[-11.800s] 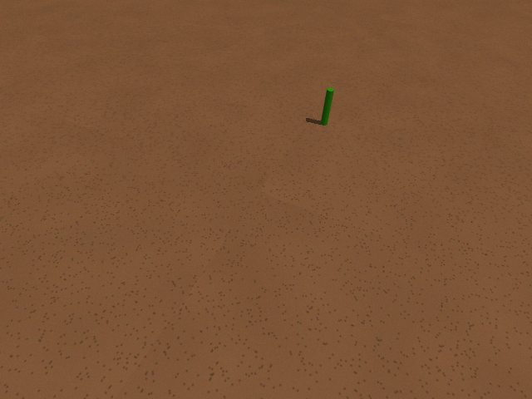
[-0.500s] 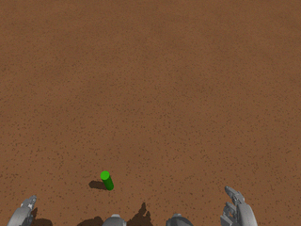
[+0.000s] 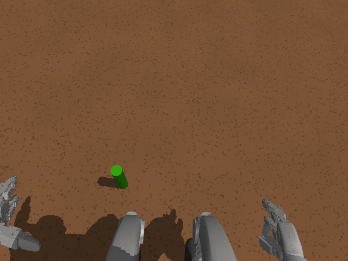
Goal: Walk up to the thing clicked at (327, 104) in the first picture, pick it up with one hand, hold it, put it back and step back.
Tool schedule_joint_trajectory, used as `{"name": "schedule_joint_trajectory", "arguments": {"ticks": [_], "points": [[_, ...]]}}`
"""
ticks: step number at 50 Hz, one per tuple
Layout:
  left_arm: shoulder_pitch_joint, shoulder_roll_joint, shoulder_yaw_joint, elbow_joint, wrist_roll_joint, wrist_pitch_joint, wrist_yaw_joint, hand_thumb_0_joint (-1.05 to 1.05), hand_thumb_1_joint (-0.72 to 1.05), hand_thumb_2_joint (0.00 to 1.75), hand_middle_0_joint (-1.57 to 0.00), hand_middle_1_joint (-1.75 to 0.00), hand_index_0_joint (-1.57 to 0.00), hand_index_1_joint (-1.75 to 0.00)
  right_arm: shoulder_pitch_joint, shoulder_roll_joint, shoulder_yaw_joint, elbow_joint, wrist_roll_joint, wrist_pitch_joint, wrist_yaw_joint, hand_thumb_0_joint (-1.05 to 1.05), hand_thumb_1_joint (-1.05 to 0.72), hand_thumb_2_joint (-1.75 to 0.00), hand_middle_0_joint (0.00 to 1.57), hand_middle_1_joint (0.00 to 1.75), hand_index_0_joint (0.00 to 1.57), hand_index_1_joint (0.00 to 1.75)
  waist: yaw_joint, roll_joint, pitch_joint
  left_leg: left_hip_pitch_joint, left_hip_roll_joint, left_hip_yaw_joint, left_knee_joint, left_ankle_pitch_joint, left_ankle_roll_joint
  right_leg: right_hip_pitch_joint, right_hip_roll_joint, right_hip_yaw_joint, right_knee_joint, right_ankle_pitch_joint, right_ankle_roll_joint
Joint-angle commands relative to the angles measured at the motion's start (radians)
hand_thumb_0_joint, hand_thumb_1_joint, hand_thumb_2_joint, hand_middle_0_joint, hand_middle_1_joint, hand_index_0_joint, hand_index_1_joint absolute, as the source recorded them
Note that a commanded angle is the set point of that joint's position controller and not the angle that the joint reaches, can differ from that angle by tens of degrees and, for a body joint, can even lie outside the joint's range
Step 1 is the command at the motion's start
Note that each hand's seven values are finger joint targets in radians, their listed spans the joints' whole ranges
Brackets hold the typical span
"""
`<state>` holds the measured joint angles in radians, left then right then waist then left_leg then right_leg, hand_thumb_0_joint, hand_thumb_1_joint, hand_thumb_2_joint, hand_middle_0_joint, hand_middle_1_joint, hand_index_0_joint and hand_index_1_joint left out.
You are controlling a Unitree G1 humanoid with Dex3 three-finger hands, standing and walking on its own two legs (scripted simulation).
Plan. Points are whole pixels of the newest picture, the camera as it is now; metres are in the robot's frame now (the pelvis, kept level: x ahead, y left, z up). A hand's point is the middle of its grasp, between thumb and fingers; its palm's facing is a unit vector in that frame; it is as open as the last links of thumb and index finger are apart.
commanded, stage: go down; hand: left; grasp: from the side
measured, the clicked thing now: (120, 178) +0.41 +0.20 -0.49
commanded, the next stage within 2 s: approach in 1.74 s
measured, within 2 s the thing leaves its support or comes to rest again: neither
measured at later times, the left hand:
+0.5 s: hand (32, 186) +0.30 +0.36 -0.15, palm faces +0.14 -0.98 -0.17, open 17.6 cm
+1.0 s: hand (32, 179) +0.32 +0.38 -0.18, palm faces +0.14 -0.98 -0.13, open 17.6 cm
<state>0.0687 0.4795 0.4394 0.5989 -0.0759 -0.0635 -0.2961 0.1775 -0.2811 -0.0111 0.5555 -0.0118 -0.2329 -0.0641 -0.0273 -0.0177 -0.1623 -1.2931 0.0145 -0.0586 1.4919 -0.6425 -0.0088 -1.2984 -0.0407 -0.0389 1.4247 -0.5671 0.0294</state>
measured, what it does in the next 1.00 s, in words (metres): lowers itself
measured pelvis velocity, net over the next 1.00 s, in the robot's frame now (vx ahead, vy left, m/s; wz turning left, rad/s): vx -0.05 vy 0.00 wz -0.04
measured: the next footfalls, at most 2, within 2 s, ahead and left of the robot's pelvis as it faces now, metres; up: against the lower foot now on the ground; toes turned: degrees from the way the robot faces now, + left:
none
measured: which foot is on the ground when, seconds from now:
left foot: down 0.00-1.00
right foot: down 0.00-1.00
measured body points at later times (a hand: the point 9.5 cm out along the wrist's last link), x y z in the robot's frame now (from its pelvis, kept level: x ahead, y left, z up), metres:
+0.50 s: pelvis -0.04 +0.00 -0.11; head +0.15 +0.04 +0.30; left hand +0.29 +0.42 -0.14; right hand +0.12 -0.28 -0.22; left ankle +0.03 +0.12 -0.58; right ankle +0.05 -0.14 -0.58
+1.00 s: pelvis -0.05 +0.00 -0.17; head +0.15 +0.04 +0.23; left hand +0.31 +0.44 -0.17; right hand +0.11 -0.29 -0.27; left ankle +0.03 +0.12 -0.58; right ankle +0.05 -0.14 -0.58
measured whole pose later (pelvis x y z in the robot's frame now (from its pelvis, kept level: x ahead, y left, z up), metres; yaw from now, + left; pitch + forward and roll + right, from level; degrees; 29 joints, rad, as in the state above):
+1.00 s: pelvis -0.05 +0.00 -0.17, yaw -2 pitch +33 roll -5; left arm -0.49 0.81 0.76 1.03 -0.14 -0.31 -0.67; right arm 0.12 -0.36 0.07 0.66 -0.03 -0.19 -0.04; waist -0.07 -0.02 -0.13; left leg -1.95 -0.01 -0.11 2.09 -0.71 -0.03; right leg -1.94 -0.04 -0.05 1.99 -0.62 0.02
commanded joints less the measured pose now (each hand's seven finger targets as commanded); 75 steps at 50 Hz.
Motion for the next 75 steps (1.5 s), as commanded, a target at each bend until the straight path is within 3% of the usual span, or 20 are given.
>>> {"name": "schedule_joint_trajectory", "arguments": {"ticks": [1,3,5,8,9,12,14,17,23,24,26,31,35,39,43,49,60,69,73,75], "points": [[-0.159,0.343,0.139,-0.11,-0.033,-0.141,-0.069,0.0,-0.61,0.01,-0.07,-0.06,-0.07,-0.06,0.039,-0.189,-0.067,-0.084,0.008,-0.041,-0.014,0.0,-0.89,-0.9,0.2,0.3,0.2,0.3,0.015,0.171,-0.41,0.149,-0.005,-0.002,-0.16,0.171,0.01,0.131,0.015,0.042,-0.073,0.096,-0.052],[-0.194,0.364,0.162,-0.06,-0.038,-0.151,-0.088,0.0,-0.61,0.01,-0.08,-0.05,-0.07,-0.06,0.04,-0.201,-0.062,-0.074,0.01,-0.033,-0.014,0.0,-0.89,-0.9,0.2,0.3,0.2,0.3,0.023,0.169,-0.444,0.143,-0.003,-0.013,-0.147,0.178,0.008,0.092,0.021,0.024,-0.034,0.107,-0.055],[-0.212,0.435,0.233,-0.057,-0.046,-0.16,-0.089,0.0,-0.61,0.02,-0.08,-0.05,-0.07,-0.06,0.03,-0.213,-0.058,-0.083,0.013,-0.026,-0.014,0.0,-0.88,-0.89,0.2,0.3,0.2,0.3,0.049,0.173,-0.494,0.131,-0.007,-0.012,-0.13,0.211,0.011,0.1,0.023,0.018,-0.014,0.138,-0.058],[-0.188,0.443,0.259,0.019,-0.052,-0.157,-0.107,0.0,-0.61,0.04,-0.07,-0.06,-0.06,-0.07,0.028,-0.223,-0.055,-0.068,0.014,-0.012,-0.01,0.0,-0.88,-0.9,0.2,0.3,0.2,0.3,0.059,0.156,-0.507,0.112,-0.011,-0.019,-0.103,0.259,0.014,0.075,0.026,-0.003,0.03,0.168,-0.064],[-0.206,0.408,0.237,0.039,-0.054,-0.161,-0.118,0.0,-0.61,0.03,-0.07,-0.07,-0.07,-0.07,0.03,-0.22,-0.056,-0.058,0.016,-0.009,-0.009,0.0,-0.88,-0.9,0.2,0.3,0.2,0.3,0.043,0.147,-0.497,0.099,-0.011,-0.019,-0.083,0.266,0.016,0.05,0.027,-0.004,0.04,0.171,-0.065],[-0.295,0.44,0.269,0.062,-0.071,-0.193,-0.151,0.0,-0.61,0.03,-0.07,-0.07,-0.06,-0.07,0.03,-0.228,-0.049,-0.039,0.012,-0.003,-0.004,0.0,-0.88,-0.9,0.2,0.3,0.2,0.3,0.032,0.173,-0.498,0.074,-0.007,-0.03,-0.023,0.296,0.017,-0.046,0.026,-0.01,0.104,0.177,-0.069],[-0.36,0.424,0.255,0.108,-0.076,-0.221,-0.175,0.0,-0.61,0.04,-0.07,-0.07,-0.07,-0.08,0.037,-0.228,-0.046,-0.019,0.012,-0.001,-0.001,0.0,-0.88,-0.89,0.2,0.3,0.2,0.3,0.007,0.157,-0.456,0.028,-0.004,-0.038,0.005,0.249,0.018,-0.111,0.024,-0.016,0.132,0.142,-0.068],[-0.481,0.494,0.276,0.126,-0.08,-0.272,-0.206,0.0,-0.61,0.03,-0.07,-0.06,-0.07,-0.07,0.046,-0.231,-0.039,-0.002,0.007,-0.005,-0.002,0.0,-0.88,-0.9,0.2,0.3,0.2,0.3,-0.013,0.146,-0.443,-0.072,-0.009,-0.021,0.049,0.145,0.026,-0.13,0.024,-0.005,0.145,0.077,-0.065],[-0.576,0.593,0.306,0.167,-0.08,-0.315,-0.264,0.0,-0.6,0.02,-0.07,-0.06,-0.07,-0.06,0.058,-0.253,-0.027,0.014,0.002,0.0,0.0,0.0,-0.89,-0.9,0.2,0.3,0.2,0.3,-0.002,0.191,-0.51,-0.123,-0.011,-0.015,0.082,0.026,0.027,-0.173,0.024,-0.001,0.187,-0.012,-0.061],[-0.549,0.588,0.319,0.189,-0.088,-0.313,-0.27,0.0,-0.6,0.02,-0.07,-0.05,-0.06,-0.06,0.071,-0.262,-0.026,0.027,0.004,0.002,0.001,0.0,-0.9,-0.9,0.2,0.3,0.2,0.3,0.011,0.198,-0.532,-0.098,-0.012,-0.018,0.086,0.052,0.023,-0.185,0.024,-0.007,0.205,0.011,-0.063],[-0.584,0.679,0.366,0.149,-0.085,-0.314,-0.274,0.0,-0.61,0.01,-0.07,-0.04,-0.06,-0.05,0.058,-0.275,-0.023,0.01,0.004,0.005,-0.001,0.0,-0.9,-0.9,0.2,0.3,0.2,0.3,0.026,0.223,-0.583,-0.092,-0.013,-0.017,0.102,0.074,0.021,-0.184,0.023,-0.011,0.23,0.024,-0.065],[-0.56,0.671,0.383,0.191,-0.104,-0.292,-0.304,0.0,-0.6,0.01,-0.07,-0.03,-0.06,-0.04,0.064,-0.28,-0.011,0.03,0.003,0.016,-0.001,0.0,-0.91,-0.9,0.2,0.3,0.2,0.3,0.028,0.225,-0.612,-0.09,-0.017,-0.011,0.176,0.23,0.021,-0.213,0.021,-0.019,0.287,0.119,-0.07],[-0.58,0.707,0.401,0.229,-0.101,-0.287,-0.315,0.0,-0.61,0.01,-0.06,-0.02,-0.05,-0.03,0.055,-0.275,-0.003,0.023,0.003,0.015,0.0,0.0,-0.91,-0.91,0.2,0.3,0.2,0.3,0.02,0.169,-0.565,-0.217,-0.022,0.008,0.216,0.185,0.03,-0.187,0.024,-0.018,0.294,0.095,-0.065],[-0.63,0.685,0.382,0.255,-0.11,-0.296,-0.34,0.0,-0.6,0.01,-0.06,-0.03,-0.05,-0.04,0.049,-0.278,-0.002,0.029,0.001,0.014,0.004,0.0,-0.91,-0.91,0.2,0.3,0.2,0.3,-0.005,0.166,-0.507,-0.267,-0.018,0.009,0.242,0.125,0.034,-0.246,0.026,-0.021,0.318,0.055,-0.065],[-0.7,0.727,0.393,0.252,-0.109,-0.308,-0.357,0.0,-0.57,0.01,-0.06,-0.02,-0.05,-0.03,0.06,-0.289,-0.002,0.03,-0.006,0.011,0.007,0.0,-0.91,-0.9,0.2,0.3,0.2,0.3,-0.018,0.151,-0.532,-0.302,-0.018,0.02,0.284,0.104,0.038,-0.24,0.026,-0.016,0.327,0.04,-0.06],[-0.738,0.772,0.399,0.228,-0.094,-0.301,-0.366,0.0,-0.59,0.03,-0.06,-0.04,-0.05,-0.05,0.077,-0.302,0.003,0.042,-0.01,0.014,0.006,0.0,-0.91,-0.9,0.2,0.3,0.2,0.3,-0.003,0.225,-0.611,-0.235,-0.015,0.004,0.279,0.12,0.025,-0.281,0.025,-0.034,0.379,0.053,-0.066],[-0.753,0.763,0.383,0.22,-0.092,-0.278,-0.346,0.0,-0.55,0.04,-0.05,-0.04,-0.05,-0.04,0.056,-0.305,0.009,0.027,0.002,0.027,0.013,0.0,-0.91,-0.9,0.2,0.3,0.2,0.3,-0.009,0.243,-0.501,-0.285,-0.013,-0.03,0.265,0.001,0.029,-0.409,0.023,-0.05,0.413,-0.022,-0.065],[-0.777,0.747,0.381,0.237,-0.109,-0.296,-0.369,0.0,-0.55,0.05,-0.05,-0.05,-0.05,-0.05,0.078,-0.316,0.009,0.029,0.001,0.023,0.019,0.0,-0.9,-0.9,0.2,0.3,0.2,0.3,-0.031,0.255,-0.541,-0.26,-0.018,-0.034,0.31,0.076,0.024,-0.431,0.016,-0.054,0.447,0.032,-0.068],[-0.801,0.801,0.412,0.213,-0.107,-0.304,-0.367,0.0,-0.55,0.06,-0.05,-0.05,-0.04,-0.05,0.081,-0.319,0.01,0.029,0.0,0.026,0.022,0.0,-0.9,-0.9,0.2,0.3,0.2,0.3,-0.018,0.263,-0.563,-0.272,-0.021,-0.027,0.321,0.087,0.025,-0.417,0.014,-0.05,0.46,0.032,-0.068],[-0.774,0.777,0.412,0.238,-0.106,-0.3,-0.369,0.0,-0.53,0.07,-0.05,-0.05,-0.04,-0.06,0.094,-0.316,0.011,0.039,-0.002,0.029,0.022,0.0,-0.9,-0.9,0.2,0.3,0.2,0.3,-0.019,0.246,-0.576,-0.261,-0.022,-0.022,0.33,0.108,0.025,-0.406,0.014,-0.051,0.459,0.049,-0.067]]}}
